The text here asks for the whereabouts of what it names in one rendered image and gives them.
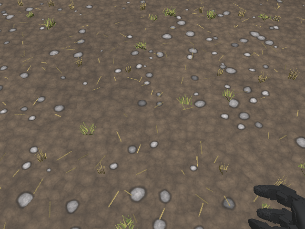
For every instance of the robot right hand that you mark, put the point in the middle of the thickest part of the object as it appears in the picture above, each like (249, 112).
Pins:
(285, 218)

